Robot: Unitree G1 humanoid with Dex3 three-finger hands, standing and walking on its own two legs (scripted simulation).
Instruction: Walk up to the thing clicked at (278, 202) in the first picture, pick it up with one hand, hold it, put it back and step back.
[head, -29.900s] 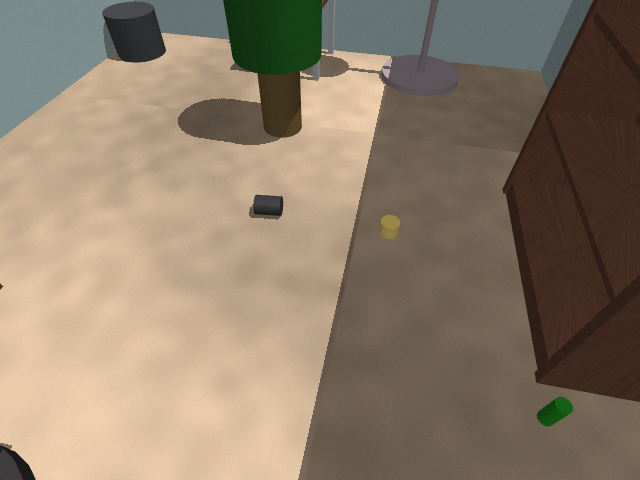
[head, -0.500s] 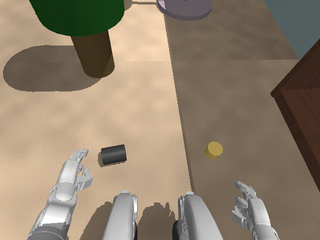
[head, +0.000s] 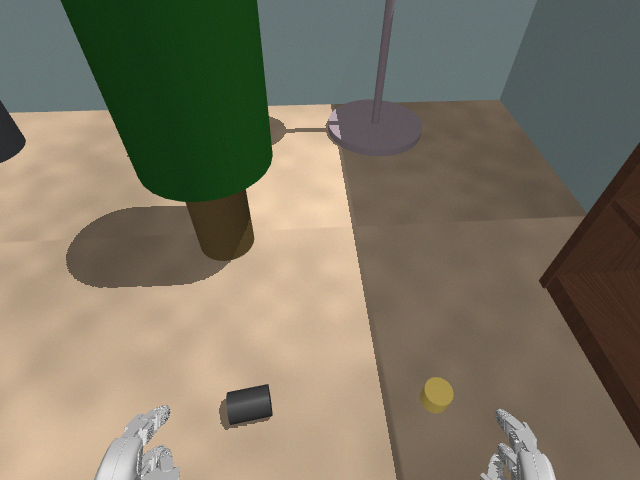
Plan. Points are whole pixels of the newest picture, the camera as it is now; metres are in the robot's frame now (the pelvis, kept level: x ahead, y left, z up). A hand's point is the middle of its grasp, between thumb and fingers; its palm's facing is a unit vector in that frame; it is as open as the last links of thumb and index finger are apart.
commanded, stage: home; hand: left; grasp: from above
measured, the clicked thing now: (249, 404) +0.46 +0.20 -0.67
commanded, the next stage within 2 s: stand in 2.00 s
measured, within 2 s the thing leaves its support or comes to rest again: neither
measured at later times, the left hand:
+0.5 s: hand out of the picture +0.16 +0.18 -0.05, palm faces +0.05 -0.98 -0.20, open 7.4 cm
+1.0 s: hand out of the picture +0.16 +0.18 -0.04, palm faces +0.05 -0.98 -0.20, open 7.4 cm
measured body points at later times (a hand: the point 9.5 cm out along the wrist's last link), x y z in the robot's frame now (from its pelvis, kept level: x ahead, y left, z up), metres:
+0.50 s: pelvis +0.00 +0.00 +0.00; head +0.01 +0.00 +0.45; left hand +0.15 +0.23 -0.03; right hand +0.16 -0.24 -0.06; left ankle +0.01 +0.11 -0.68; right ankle -0.01 -0.12 -0.68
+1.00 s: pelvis +0.00 +0.00 +0.00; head +0.01 +0.00 +0.45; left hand +0.15 +0.23 -0.03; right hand +0.15 -0.25 -0.06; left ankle +0.01 +0.11 -0.68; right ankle -0.01 -0.12 -0.68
